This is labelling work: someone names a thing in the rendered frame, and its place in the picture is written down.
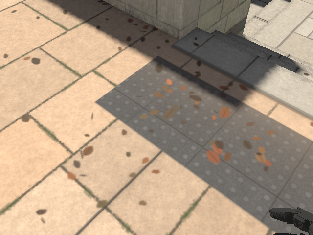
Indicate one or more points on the right robot hand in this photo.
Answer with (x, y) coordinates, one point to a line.
(299, 217)

